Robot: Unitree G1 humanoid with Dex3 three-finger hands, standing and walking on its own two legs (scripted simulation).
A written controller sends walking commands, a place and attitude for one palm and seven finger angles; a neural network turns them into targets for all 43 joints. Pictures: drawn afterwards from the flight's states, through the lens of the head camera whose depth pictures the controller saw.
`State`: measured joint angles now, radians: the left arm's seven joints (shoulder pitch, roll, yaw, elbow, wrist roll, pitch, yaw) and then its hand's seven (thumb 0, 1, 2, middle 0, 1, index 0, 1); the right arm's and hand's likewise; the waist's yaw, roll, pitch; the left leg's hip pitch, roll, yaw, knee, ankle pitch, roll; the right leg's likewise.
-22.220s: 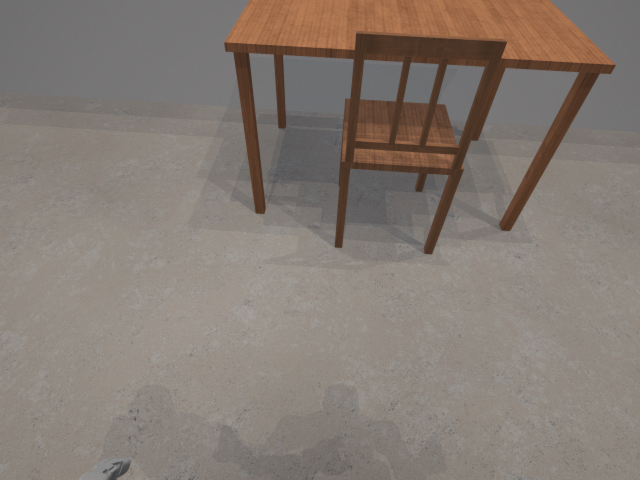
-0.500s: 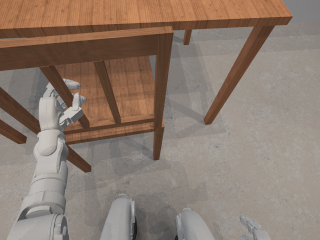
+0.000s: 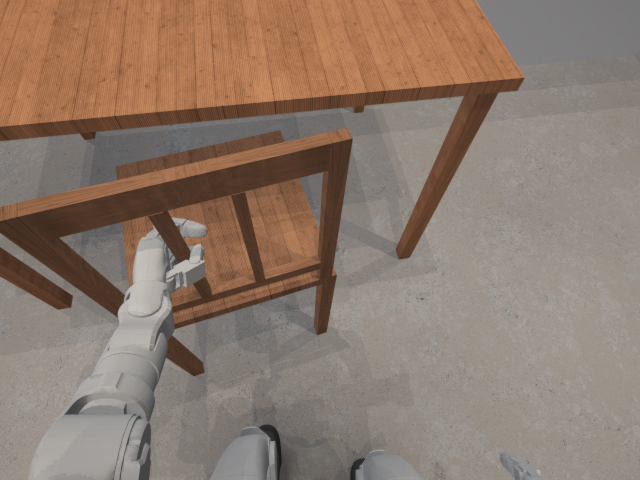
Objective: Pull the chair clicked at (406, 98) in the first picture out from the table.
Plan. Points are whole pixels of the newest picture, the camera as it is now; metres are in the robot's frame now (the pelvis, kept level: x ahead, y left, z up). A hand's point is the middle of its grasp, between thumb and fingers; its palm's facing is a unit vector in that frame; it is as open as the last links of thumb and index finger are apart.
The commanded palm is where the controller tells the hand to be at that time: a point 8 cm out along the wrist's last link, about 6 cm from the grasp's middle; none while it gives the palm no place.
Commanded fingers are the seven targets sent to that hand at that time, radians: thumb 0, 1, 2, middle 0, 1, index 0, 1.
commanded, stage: step backward, pulling the chair out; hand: left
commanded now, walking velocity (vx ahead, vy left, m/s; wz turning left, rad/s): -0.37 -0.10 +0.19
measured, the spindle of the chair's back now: (185, 258) +0.42 +0.19 -0.08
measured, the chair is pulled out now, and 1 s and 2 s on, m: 0.07 0.14 0.16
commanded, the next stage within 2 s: none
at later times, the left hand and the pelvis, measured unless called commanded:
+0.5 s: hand (217, 304) +0.34 +0.13 -0.05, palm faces +0.10 -0.98 -0.18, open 5.0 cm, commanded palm +0.33 +0.18 -0.05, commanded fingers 0.00 0.90 0.90 -0.50 -1.45 -0.50 -1.45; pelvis -0.03 -0.02 +0.01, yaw +2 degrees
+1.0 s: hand (219, 307) +0.33 +0.13 -0.05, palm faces +0.13 -0.97 -0.19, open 5.1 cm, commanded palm +0.32 +0.18 -0.04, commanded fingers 0.00 0.90 0.90 -0.50 -1.45 -0.50 -1.45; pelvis -0.04 -0.04 +0.00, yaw +3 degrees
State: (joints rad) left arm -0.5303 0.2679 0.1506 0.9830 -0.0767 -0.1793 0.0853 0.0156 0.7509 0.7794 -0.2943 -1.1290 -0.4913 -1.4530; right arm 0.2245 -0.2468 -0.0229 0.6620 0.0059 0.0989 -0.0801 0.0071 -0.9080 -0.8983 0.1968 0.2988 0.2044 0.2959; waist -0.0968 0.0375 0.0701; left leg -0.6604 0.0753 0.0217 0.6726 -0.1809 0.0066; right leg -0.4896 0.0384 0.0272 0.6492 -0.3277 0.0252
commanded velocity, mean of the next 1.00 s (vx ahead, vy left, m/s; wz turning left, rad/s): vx -0.38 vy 0.00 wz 0.15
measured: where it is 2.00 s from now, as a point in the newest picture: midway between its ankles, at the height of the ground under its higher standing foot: outside the picture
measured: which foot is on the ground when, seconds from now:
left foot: down 0.00-1.00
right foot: down 0.00-1.00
